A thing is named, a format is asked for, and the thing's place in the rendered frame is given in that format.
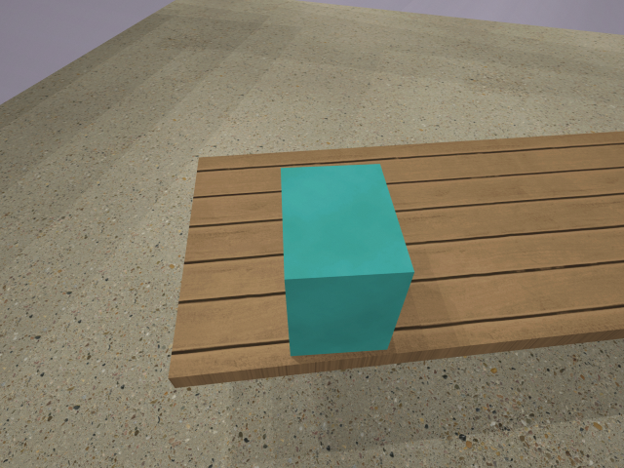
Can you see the table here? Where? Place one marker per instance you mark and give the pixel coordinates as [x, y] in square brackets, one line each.
[516, 243]

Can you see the carton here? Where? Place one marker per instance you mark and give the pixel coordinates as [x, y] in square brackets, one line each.
[346, 264]

